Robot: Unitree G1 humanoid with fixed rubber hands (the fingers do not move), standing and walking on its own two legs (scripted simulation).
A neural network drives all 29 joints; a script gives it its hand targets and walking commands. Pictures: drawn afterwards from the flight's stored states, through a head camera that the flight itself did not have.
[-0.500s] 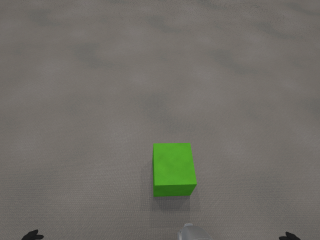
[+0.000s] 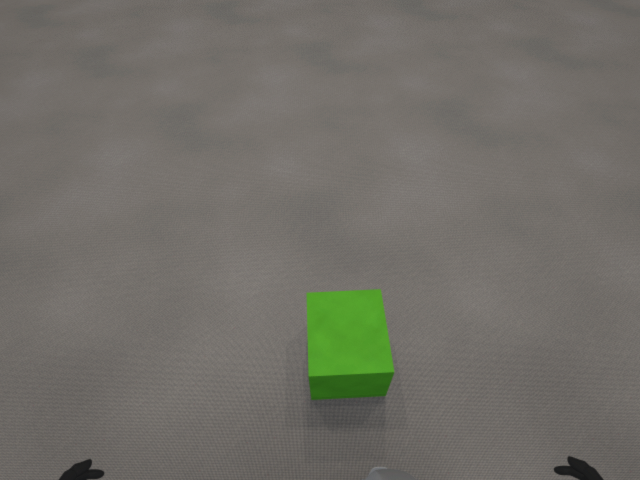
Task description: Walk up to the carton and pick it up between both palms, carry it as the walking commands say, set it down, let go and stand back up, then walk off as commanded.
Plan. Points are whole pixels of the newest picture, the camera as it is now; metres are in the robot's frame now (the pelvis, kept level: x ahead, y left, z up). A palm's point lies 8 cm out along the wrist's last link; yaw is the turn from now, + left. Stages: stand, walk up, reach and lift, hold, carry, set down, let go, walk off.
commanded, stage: walk up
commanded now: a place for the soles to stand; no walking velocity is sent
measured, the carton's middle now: (346, 344) +0.56 -0.07 -0.64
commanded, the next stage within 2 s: none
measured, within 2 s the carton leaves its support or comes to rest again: neither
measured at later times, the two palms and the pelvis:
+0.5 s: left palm out of the picture +0.11 +0.33 -0.07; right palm out of the picture +0.11 -0.31 -0.08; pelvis +0.00 +0.01 +0.00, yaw +0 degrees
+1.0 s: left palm (124, 473) +0.16 +0.25 -0.06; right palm out of the picture +0.09 -0.42 -0.08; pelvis +0.05 -0.07 +0.00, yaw -1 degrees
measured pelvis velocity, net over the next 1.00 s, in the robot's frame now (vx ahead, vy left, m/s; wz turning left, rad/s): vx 0.05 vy -0.07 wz -0.01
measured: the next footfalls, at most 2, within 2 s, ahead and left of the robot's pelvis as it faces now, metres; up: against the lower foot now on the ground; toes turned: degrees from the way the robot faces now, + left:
right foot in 0.84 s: +0.14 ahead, -0.15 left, +0.00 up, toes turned -3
left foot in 1.32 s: +0.17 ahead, +0.10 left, +0.00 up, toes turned -5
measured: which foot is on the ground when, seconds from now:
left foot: down 0.00-0.86, up 0.88-1.00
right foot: down 0.00-0.64, up 0.66-0.82, down 0.84-1.00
